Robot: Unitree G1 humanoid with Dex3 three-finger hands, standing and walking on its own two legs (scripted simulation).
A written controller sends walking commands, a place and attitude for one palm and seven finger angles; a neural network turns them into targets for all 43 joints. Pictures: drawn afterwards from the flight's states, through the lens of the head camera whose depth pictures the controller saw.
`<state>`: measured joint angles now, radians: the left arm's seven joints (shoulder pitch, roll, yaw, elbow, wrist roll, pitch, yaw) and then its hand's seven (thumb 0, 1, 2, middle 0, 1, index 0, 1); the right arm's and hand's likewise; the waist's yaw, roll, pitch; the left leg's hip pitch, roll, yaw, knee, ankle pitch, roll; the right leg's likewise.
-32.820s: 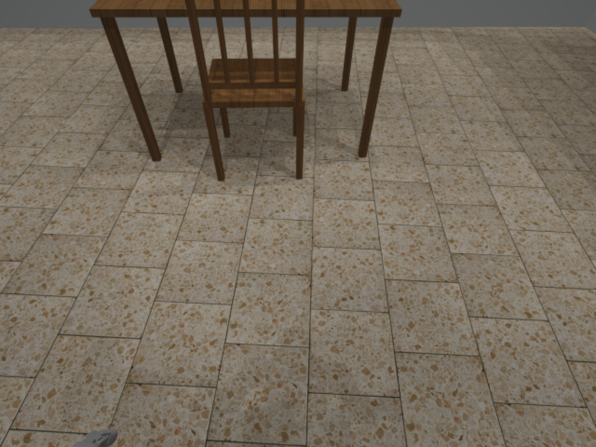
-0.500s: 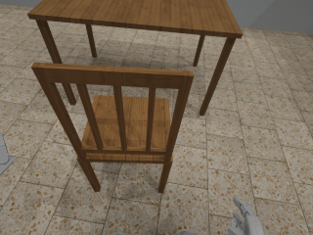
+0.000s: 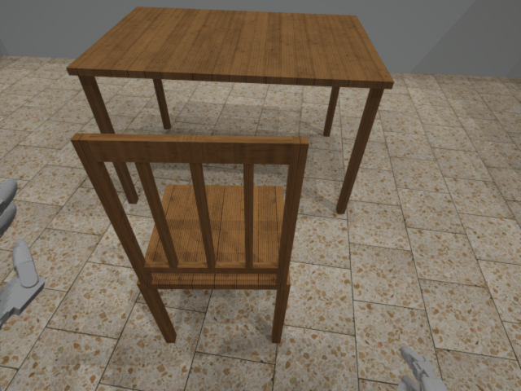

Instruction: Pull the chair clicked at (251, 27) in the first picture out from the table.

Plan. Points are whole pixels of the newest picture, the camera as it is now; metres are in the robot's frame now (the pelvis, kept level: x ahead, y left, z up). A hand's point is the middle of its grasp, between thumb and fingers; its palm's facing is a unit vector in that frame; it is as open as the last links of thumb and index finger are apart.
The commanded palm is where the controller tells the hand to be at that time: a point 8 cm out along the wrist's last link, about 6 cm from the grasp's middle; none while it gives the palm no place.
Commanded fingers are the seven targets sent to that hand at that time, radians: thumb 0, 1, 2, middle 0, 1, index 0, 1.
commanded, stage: stop stepping back and stand still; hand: left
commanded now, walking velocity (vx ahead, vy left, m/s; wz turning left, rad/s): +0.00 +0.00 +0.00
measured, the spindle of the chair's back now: (204, 221) +0.48 +0.15 -0.07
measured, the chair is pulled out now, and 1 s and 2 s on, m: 0.52 0.52 0.52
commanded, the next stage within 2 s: let the arm hang, fingers relaxed in 0.78 s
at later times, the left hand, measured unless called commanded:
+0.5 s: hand (57, 240) +0.25 +0.27 +0.16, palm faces +0.40 -0.80 -0.45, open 7.4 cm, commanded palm +0.20 +0.31 +0.18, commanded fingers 0.00 0.90 0.90 -0.20 -0.30 -0.20 -0.30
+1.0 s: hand (101, 291) +0.27 +0.28 +0.00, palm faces +0.20 -0.88 -0.43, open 7.4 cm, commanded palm none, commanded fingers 0.00 0.90 0.90 -0.20 -0.30 -0.20 -0.30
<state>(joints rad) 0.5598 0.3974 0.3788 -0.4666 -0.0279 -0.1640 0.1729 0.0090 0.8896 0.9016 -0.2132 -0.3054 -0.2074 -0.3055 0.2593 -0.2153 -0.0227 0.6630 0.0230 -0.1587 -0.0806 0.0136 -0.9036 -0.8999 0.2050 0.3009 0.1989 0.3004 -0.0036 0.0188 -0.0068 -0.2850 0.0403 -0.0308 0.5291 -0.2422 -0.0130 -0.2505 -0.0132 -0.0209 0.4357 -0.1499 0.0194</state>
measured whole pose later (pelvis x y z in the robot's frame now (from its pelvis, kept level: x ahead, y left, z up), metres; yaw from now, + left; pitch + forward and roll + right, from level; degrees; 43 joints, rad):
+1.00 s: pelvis +0.06 +0.02 +0.00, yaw +1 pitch +2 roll -1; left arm 0.32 0.33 0.16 0.17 0.02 -0.05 0.05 0.00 0.90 0.90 -0.20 -0.30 -0.20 -0.30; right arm 0.17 -0.24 -0.02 0.76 -0.01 -0.04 0.01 0.01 -0.90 -0.90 0.20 0.30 0.20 0.30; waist 0.01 0.05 -0.05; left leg -0.28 -0.01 -0.03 0.55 -0.30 0.01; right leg -0.25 -0.06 -0.03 0.48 -0.26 0.06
